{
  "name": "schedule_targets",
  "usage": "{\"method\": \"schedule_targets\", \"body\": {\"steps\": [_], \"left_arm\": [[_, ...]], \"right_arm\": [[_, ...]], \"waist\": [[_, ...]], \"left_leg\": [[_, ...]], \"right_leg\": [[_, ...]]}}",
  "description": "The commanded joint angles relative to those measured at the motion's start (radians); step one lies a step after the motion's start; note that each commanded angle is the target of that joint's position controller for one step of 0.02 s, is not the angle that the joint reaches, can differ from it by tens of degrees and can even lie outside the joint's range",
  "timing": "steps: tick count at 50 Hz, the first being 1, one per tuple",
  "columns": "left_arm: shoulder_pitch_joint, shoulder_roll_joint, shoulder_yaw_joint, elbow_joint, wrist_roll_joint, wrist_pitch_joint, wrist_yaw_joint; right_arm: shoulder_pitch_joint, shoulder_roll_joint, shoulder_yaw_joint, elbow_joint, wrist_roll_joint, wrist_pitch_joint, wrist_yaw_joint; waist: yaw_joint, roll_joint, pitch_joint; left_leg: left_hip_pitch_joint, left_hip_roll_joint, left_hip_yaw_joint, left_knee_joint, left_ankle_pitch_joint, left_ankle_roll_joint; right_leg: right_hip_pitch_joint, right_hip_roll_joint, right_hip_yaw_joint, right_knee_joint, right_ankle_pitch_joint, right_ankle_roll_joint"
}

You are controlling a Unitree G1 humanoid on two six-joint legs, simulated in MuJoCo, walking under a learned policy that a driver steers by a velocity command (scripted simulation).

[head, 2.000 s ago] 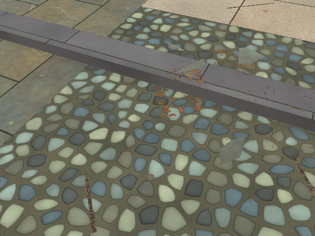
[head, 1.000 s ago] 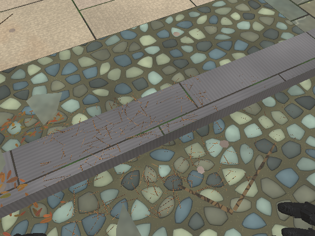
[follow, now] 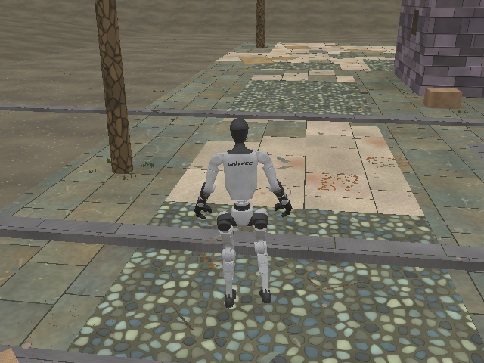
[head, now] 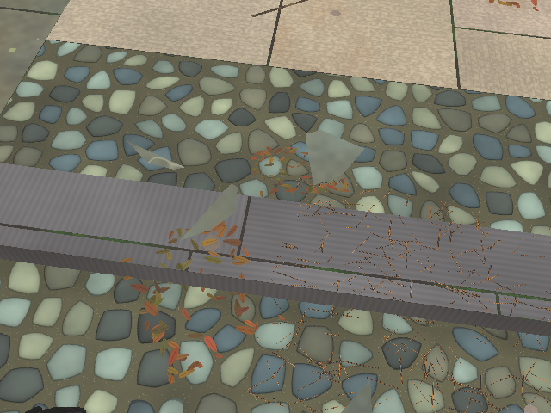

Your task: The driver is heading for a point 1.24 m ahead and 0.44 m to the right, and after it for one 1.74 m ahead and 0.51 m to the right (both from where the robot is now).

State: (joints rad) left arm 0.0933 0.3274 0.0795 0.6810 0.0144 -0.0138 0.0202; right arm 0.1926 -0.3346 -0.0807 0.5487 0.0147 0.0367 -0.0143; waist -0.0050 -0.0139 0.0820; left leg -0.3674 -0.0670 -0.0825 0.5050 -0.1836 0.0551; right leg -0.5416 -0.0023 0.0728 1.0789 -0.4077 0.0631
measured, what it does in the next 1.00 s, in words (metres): walks ahead, turning right: right foot, then right foot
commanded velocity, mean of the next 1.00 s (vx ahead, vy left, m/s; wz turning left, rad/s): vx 0.55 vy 0.00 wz -0.46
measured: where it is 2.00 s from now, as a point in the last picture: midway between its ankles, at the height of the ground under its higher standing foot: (499, 136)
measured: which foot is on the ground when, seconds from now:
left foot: down 0.00-0.90, up 0.92-1.00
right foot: up 0.00-0.22, down 0.24-0.48, up 0.50-0.86, down 0.88-1.00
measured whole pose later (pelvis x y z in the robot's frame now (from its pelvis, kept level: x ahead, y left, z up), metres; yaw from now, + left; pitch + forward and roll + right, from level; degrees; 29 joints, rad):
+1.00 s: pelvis +0.38 -0.17 -0.03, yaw -32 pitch +1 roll -1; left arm 0.18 0.33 0.05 0.69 0.03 0.01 -0.03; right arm 0.35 -0.26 -0.01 0.75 -0.05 -0.08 0.01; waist -0.06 0.00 0.06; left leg -0.33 0.10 -0.03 1.43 -0.32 -0.02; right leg -0.44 0.17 -0.07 0.71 -0.28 -0.16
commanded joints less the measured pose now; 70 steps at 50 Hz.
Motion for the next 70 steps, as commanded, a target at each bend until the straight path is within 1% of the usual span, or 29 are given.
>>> {"method": "schedule_targets", "body": {"steps": [1,11,13,15,17,18,19,22,23,24,26,27,29,36,39,42,44,45,46,47,51,56,60,63,65,66,67,68,70], "left_arm": [[0.010,0.066,0.012,-0.054,-0.002,-0.011,0.004],[0.047,0.011,-0.027,-0.039,-0.007,-0.012,-0.027],[0.108,0.079,-0.022,-0.025,0.048,0.018,-0.036],[0.211,0.230,0.039,0.022,0.021,0.037,-0.057],[0.222,0.181,0.033,0.024,0.014,0.033,-0.064],[0.223,0.158,0.020,0.006,-0.062,-0.008,-0.021],[0.207,0.134,0.015,0.004,-0.068,-0.023,0.000],[0.110,0.118,0.019,-0.049,-0.064,-0.020,0.019],[0.060,0.182,0.058,-0.031,0.025,0.012,-0.027],[0.045,0.132,0.057,-0.051,0.018,0.014,-0.039],[0.024,-0.037,0.003,-0.128,-0.017,-0.011,-0.045],[-0.033,0.008,-0.001,-0.163,0.004,-0.009,-0.054],[-0.015,0.040,0.011,-0.128,0.021,-0.001,-0.079],[-0.152,0.034,-0.019,-0.171,0.024,0.018,-0.133],[-0.247,0.013,-0.046,-0.204,0.023,0.014,-0.145],[-0.108,0.040,-0.040,-0.171,0.021,0.013,-0.119],[0.322,0.140,0.012,-0.046,0.021,0.003,-0.087],[0.330,0.217,0.042,-0.006,0.012,0.007,-0.059],[0.288,0.342,0.065,-0.045,0.022,0.024,-0.051],[0.328,0.312,0.069,-0.052,0.013,0.032,-0.044],[0.200,0.169,0.023,-0.021,0.004,-0.012,-0.016],[0.299,0.135,0.000,0.042,-0.014,-0.064,-0.024],[0.307,0.098,-0.012,0.065,-0.018,-0.083,-0.020],[0.341,0.178,0.001,0.092,-0.017,-0.099,-0.020],[0.265,0.220,0.026,0.099,0.030,-0.082,-0.013],[0.166,0.211,0.031,0.083,0.017,-0.081,-0.010],[0.185,0.006,-0.021,-0.002,0.004,-0.099,-0.034],[0.281,0.006,-0.038,-0.033,0.054,-0.125,-0.057],[0.181,0.018,-0.054,-0.067,0.057,-0.128,-0.061]], "right_arm": [[-0.065,-0.176,-0.056,-0.087,-0.002,-0.011,-0.023],[-0.061,-0.014,0.034,0.000,-0.047,-0.025,0.011],[0.030,-0.075,0.015,0.015,-0.078,-0.006,0.017],[-0.069,-0.081,0.018,-0.036,-0.068,-0.010,0.034],[-0.129,-0.096,0.009,-0.050,-0.050,-0.041,0.036],[-0.147,-0.055,0.007,-0.068,0.013,-0.097,0.022],[-0.138,-0.031,0.018,-0.057,0.014,-0.131,0.021],[-0.093,0.001,0.015,-0.012,0.008,-0.174,0.019],[0.024,-0.010,0.024,0.044,-0.044,-0.125,0.019],[0.112,-0.044,0.007,0.069,-0.051,-0.106,0.002],[0.190,-0.220,-0.026,0.056,-0.069,-0.091,-0.031],[0.164,-0.203,-0.033,0.065,-0.083,-0.089,-0.033],[0.134,-0.097,0.001,0.074,-0.070,-0.108,-0.014],[0.222,-0.066,0.018,0.180,-0.063,-0.146,0.012],[0.234,-0.090,0.016,0.214,-0.063,-0.150,0.006],[0.269,-0.172,0.002,0.244,-0.060,-0.133,-0.006],[0.203,-0.210,-0.007,0.210,-0.057,-0.114,-0.005],[0.224,-0.100,0.016,0.195,-0.080,-0.116,0.014],[0.201,-0.040,0.037,0.080,-0.060,-0.137,0.029],[0.048,-0.124,0.025,0.039,-0.068,-0.154,0.029],[0.121,-0.064,0.056,0.062,-0.096,-0.127,0.020],[-0.151,0.035,0.098,-0.090,-0.109,-0.071,0.011],[-0.199,0.045,0.111,-0.100,-0.091,-0.078,0.035],[-0.102,0.016,0.092,-0.051,-0.059,-0.068,0.031],[0.263,-0.077,0.042,0.054,-0.023,-0.061,0.013],[0.464,-0.147,0.007,0.115,-0.025,-0.064,0.006],[0.470,-0.238,-0.021,0.181,-0.046,-0.070,0.007],[0.251,-0.176,-0.010,0.137,-0.028,-0.060,0.011],[0.169,-0.052,0.006,0.146,-0.030,-0.076,0.016]], "waist": [[0.021,0.106,-0.199],[0.002,0.159,-0.159],[-0.027,0.040,-0.108],[0.023,-0.215,0.026],[0.041,-0.204,0.042],[0.023,-0.192,0.006],[0.011,-0.165,-0.025],[-0.041,-0.154,-0.065],[-0.080,-0.119,-0.099],[-0.113,-0.055,-0.131],[-0.142,0.235,-0.172],[-0.125,0.182,-0.140],[-0.080,0.083,-0.059],[-0.067,0.115,0.052],[-0.072,0.102,0.088],[0.035,0.147,-0.057],[0.246,0.146,-0.272],[0.176,-0.018,-0.279],[0.108,-0.236,-0.392],[0.178,-0.054,-0.393],[-0.026,0.072,-0.078],[-0.013,0.009,0.032],[0.001,0.061,0.007],[-0.040,-0.063,-0.154],[-0.237,-0.127,-0.319],[-0.369,-0.024,-0.347],[-0.238,0.361,-0.351],[-0.075,0.362,-0.344],[-0.010,-0.014,-0.140]], "left_leg": [[0.160,0.202,-0.305,-0.155,0.196,0.168],[0.009,0.180,-0.203,-0.082,-0.053,0.094],[-0.040,0.087,-0.158,-0.002,-0.459,0.038],[-0.161,-0.040,0.098,0.227,-0.406,-0.030],[-0.134,-0.005,0.038,0.324,-0.315,-0.036],[-0.103,0.013,-0.015,0.338,-0.318,-0.042],[-0.085,0.023,-0.030,0.281,-0.318,-0.039],[0.152,-0.016,0.038,-0.071,-0.144,-0.047],[0.302,-0.044,0.111,-0.166,-0.063,-0.045],[0.557,0.010,0.085,-0.147,-0.060,-0.043],[0.703,0.493,-0.468,-0.325,-0.531,0.066],[0.577,0.570,-0.565,-0.325,-0.624,0.145],[0.502,0.437,-0.352,-0.337,-0.505,0.101],[0.409,0.310,0.115,-0.399,0.028,0.027],[0.352,0.291,0.260,-0.404,0.323,0.003],[0.411,0.319,0.325,-0.085,1.195,-0.013],[0.189,0.330,0.308,0.452,1.143,-0.014],[-0.122,0.205,0.282,0.787,0.078,-0.034],[-0.460,0.055,0.175,1.122,-0.310,-0.078],[-0.538,0.097,0.008,1.126,-0.159,-0.059],[-0.386,0.210,0.018,0.937,-0.136,-0.087],[-0.696,0.212,0.076,1.063,-0.240,-0.108],[-0.328,0.174,0.194,0.688,0.006,-0.041],[-0.050,0.038,0.282,0.522,-0.051,0.037],[0.156,-0.039,0.241,0.414,-0.211,0.076],[0.343,-0.003,0.116,0.260,-0.222,0.144],[0.497,0.204,-0.468,0.031,-0.479,0.278],[0.497,0.276,-0.953,-0.218,-0.557,0.325],[0.269,0.277,-0.768,-0.238,-0.488,0.282]], "right_leg": [[-0.023,0.035,0.034,-0.125,0.079,0.020],[0.349,-0.021,-0.048,-0.546,0.236,-0.032],[0.337,-0.056,0.109,-0.622,-0.101,-0.115],[0.223,-0.225,0.548,-0.934,-0.612,-0.279],[0.198,-0.233,0.598,-0.967,-0.450,-0.282],[0.203,-0.241,0.596,-0.944,-0.328,-0.294],[0.237,-0.213,0.556,-0.924,-0.278,-0.278],[0.186,-0.069,0.381,-0.846,-0.083,-0.216],[0.139,0.021,0.267,-0.736,-0.045,-0.199],[-0.074,0.062,0.225,-0.621,-0.048,-0.155],[-0.438,0.114,0.040,-0.185,-0.111,-0.104],[-0.467,-0.038,0.026,-0.061,-0.027,-0.109],[-0.465,-0.054,0.025,0.034,0.076,-0.101],[-0.419,-0.080,-0.070,0.028,0.258,-0.107],[-0.228,-0.051,-0.202,-0.206,0.263,-0.154],[0.084,0.092,-0.299,-0.279,0.142,-0.236],[0.619,0.143,-0.204,-0.368,0.110,-0.306],[0.840,-0.006,0.025,-0.416,0.008,-0.313],[1.000,-0.241,0.630,-0.650,-0.128,-0.463],[0.979,-0.230,0.704,-0.767,-0.180,-0.450],[0.417,-0.108,0.408,-0.851,0.113,-0.396],[0.243,-0.047,0.404,-0.888,0.115,-0.414],[0.168,-0.018,0.183,-1.022,0.709,-0.327],[0.411,-0.078,0.068,-0.849,1.568,-0.273],[0.561,-0.149,0.030,-0.410,1.800,-0.229],[0.432,-0.066,-0.021,0.047,1.545,-0.194],[0.007,0.192,-0.013,0.508,0.381,-0.125],[-0.196,0.173,0.060,0.606,0.165,-0.144],[-0.227,0.059,0.072,0.567,0.207,-0.146]]}}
